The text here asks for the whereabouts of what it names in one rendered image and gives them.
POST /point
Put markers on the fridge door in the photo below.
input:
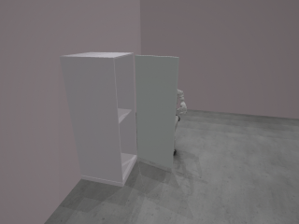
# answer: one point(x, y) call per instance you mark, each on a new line
point(156, 92)

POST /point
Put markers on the robot left hand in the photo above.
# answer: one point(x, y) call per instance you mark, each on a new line
point(184, 109)

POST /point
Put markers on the robot left upper arm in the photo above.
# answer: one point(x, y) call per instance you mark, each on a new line
point(181, 97)

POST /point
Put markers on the robot left thigh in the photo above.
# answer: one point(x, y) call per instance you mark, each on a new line
point(176, 122)

